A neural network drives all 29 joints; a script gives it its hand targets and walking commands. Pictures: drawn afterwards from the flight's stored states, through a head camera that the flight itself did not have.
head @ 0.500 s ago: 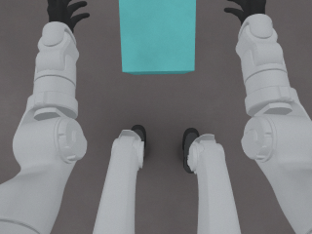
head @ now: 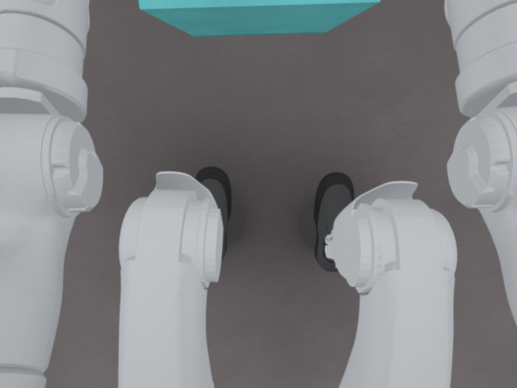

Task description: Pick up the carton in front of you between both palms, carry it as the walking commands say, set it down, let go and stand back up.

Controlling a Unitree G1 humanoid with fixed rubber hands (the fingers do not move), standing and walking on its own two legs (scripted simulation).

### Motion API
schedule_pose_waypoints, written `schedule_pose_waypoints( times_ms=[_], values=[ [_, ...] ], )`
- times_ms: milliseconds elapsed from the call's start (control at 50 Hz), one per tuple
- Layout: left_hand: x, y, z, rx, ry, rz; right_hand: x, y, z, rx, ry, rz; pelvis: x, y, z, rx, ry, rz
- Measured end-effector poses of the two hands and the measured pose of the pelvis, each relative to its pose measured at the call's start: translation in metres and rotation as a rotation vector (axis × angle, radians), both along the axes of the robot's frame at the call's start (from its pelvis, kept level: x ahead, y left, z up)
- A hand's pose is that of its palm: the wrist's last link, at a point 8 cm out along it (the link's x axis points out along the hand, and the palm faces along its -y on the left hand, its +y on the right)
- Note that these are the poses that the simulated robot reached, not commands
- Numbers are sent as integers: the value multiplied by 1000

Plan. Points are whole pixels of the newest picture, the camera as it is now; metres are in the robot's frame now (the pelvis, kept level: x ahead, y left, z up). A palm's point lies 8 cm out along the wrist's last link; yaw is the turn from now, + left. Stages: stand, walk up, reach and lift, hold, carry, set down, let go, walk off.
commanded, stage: reach and lift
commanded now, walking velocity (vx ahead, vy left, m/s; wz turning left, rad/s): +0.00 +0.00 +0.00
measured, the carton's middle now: out of the picture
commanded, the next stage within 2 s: none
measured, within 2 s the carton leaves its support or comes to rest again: leaves its support in 0.92 s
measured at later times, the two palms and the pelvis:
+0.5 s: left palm out of the picture +0.56 +0.20 -0.18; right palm out of the picture +0.59 -0.12 -0.18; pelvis +0.00 -0.01 -0.01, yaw +1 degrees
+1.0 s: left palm out of the picture +0.56 +0.19 -0.14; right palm out of the picture +0.58 -0.11 -0.14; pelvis +0.01 +0.00 +0.00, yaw +1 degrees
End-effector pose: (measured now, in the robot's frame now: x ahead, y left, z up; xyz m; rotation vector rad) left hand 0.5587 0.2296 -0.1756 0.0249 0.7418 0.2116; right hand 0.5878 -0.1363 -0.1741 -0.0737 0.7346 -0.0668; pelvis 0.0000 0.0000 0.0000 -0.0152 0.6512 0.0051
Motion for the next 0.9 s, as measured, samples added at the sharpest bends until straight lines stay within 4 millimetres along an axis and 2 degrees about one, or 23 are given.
schedule_pose_waypoints(
  times_ms=[60,140,240,440,540,800,900],
  values=[
    [2,-3,-12,5,4,-10,0,-1,-12,2,-5,-2,2,3,-6,2,-27,0],
    [9,-9,-16,-3,-14,-21,3,-6,-18,-5,-17,-2,7,3,-12,4,-44,4],
    [15,-15,-8,-9,-38,-19,9,-4,-11,-3,-40,12,10,1,-15,8,-39,4],
    [4,-19,-6,-16,-20,-24,3,10,-6,19,-20,36,7,-5,-11,16,-26,4],
    [7,-32,-6,-27,-30,-39,1,29,-9,45,-22,67,3,-6,-9,16,-50,4],
    [8,-27,-9,-73,-35,-63,0,28,-12,91,-27,43,7,-1,-21,9,-73,1],
    [5,-34,-4,-45,-24,-21,-3,28,-8,59,-19,18,10,0,-20,8,-54,4]
  ],
)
